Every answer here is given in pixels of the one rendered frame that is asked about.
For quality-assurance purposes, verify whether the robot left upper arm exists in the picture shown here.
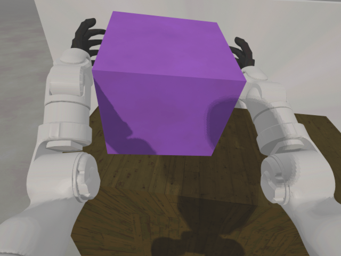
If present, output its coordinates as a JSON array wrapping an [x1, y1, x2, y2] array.
[[0, 151, 100, 256]]

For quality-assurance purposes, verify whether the robot right upper arm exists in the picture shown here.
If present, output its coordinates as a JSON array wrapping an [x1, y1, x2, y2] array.
[[261, 150, 341, 256]]

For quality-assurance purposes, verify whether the right robot forearm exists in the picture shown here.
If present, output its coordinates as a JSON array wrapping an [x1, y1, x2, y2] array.
[[239, 66, 335, 192]]

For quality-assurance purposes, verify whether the pedestal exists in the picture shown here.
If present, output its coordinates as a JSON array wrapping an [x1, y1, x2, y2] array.
[[62, 106, 341, 256]]

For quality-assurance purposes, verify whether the right robot hand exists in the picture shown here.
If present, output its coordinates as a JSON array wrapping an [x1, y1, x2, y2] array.
[[229, 37, 255, 69]]

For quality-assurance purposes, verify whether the left robot forearm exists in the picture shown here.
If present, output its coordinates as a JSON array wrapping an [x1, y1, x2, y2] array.
[[27, 48, 93, 196]]

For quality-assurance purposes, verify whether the left robot hand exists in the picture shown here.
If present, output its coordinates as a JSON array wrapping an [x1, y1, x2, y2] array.
[[71, 18, 106, 66]]

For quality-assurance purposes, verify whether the carton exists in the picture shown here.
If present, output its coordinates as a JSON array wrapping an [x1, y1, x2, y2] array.
[[92, 11, 247, 156]]

